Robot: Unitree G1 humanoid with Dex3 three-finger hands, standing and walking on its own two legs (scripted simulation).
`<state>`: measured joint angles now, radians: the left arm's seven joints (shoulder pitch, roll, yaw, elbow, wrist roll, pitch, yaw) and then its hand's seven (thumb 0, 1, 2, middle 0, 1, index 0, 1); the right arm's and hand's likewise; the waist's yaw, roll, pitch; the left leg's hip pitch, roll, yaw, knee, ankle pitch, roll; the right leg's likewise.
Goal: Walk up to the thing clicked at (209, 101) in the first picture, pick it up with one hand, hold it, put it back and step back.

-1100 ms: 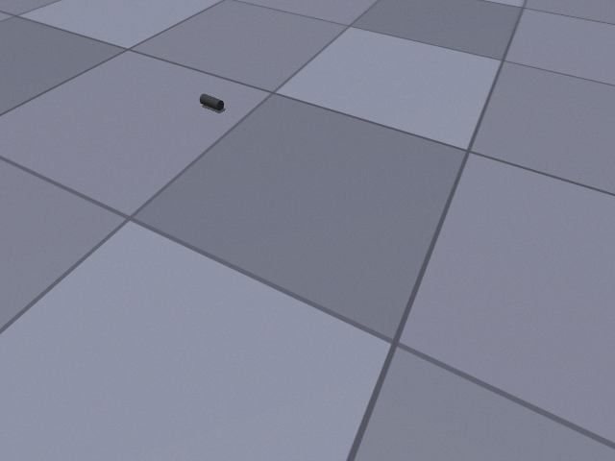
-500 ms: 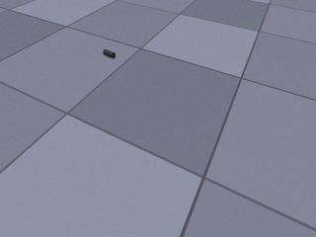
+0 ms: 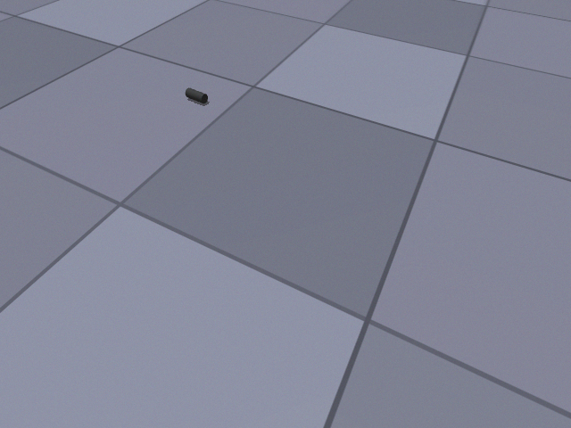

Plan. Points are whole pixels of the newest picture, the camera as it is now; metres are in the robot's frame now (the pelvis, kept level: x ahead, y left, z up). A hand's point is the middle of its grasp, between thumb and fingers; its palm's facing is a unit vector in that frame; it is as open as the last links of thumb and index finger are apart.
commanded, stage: stand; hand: left
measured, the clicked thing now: (196, 95) +2.13 +0.56 -0.75
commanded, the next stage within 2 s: walk up in 0.02 s
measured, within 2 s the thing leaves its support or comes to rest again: neither
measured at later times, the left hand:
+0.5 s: hand (54, 371) +0.23 +0.40 -0.14, palm faces -0.20 -0.87 -0.46, open 7.4 cm
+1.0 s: hand (94, 255) +0.47 +0.41 -0.15, palm faces -0.26 -0.85 -0.46, open 7.4 cm
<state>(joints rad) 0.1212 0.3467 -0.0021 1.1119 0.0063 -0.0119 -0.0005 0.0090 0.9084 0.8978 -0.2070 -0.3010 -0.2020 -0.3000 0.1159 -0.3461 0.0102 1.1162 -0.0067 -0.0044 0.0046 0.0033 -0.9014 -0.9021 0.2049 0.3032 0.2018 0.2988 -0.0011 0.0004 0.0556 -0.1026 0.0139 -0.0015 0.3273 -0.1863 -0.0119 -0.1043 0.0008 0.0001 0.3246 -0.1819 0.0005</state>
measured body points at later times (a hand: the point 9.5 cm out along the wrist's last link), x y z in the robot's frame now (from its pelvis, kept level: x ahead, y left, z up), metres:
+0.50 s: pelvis +0.11 +0.10 -0.01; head +0.11 +0.10 +0.44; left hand +0.24 +0.44 -0.11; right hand +0.12 -0.24 -0.12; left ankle +0.14 +0.23 -0.75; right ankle +0.10 -0.01 -0.69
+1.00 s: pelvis +0.36 +0.13 -0.02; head +0.36 +0.12 +0.43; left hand +0.48 +0.46 -0.12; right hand +0.38 -0.21 -0.13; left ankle +0.55 +0.27 -0.72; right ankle +0.24 -0.02 -0.75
